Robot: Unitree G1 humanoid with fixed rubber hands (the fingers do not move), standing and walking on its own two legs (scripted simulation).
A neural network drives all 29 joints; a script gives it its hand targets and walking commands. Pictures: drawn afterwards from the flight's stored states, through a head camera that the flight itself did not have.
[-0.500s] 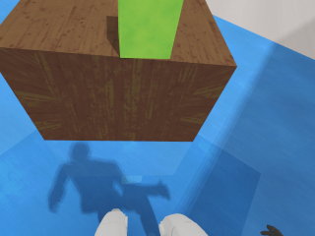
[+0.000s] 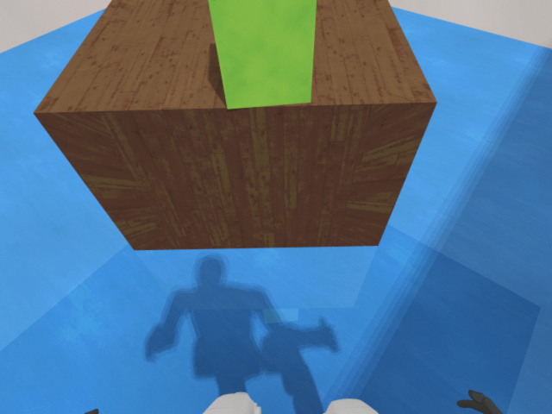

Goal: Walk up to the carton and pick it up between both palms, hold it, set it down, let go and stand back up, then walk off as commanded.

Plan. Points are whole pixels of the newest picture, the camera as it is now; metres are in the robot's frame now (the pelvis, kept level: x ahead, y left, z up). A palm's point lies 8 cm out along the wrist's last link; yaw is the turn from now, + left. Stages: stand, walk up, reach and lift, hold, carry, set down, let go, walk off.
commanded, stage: walk off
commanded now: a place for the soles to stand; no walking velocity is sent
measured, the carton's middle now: (263, 36) +0.89 +0.02 +0.08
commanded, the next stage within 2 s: stand in 0.62 s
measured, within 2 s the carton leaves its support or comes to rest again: neither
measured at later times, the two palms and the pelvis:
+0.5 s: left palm out of the picture +0.11 +0.29 -0.10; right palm out of the picture +0.09 -0.31 -0.09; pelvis +0.01 +0.00 +0.00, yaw +0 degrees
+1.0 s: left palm out of the picture +0.12 +0.30 -0.09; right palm out of the picture +0.08 -0.30 -0.08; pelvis +0.00 +0.01 +0.01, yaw +0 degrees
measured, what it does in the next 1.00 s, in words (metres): stands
